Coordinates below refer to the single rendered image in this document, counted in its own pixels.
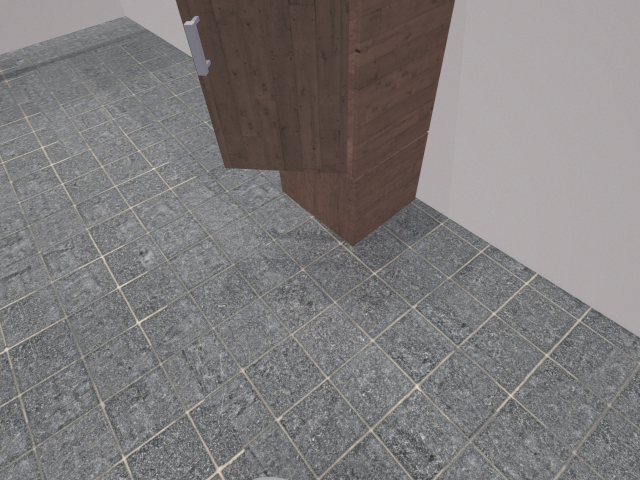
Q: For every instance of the cupboard door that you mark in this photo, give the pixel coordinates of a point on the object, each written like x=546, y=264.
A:
x=277, y=86

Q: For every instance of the handle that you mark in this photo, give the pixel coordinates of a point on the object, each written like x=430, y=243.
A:
x=196, y=47

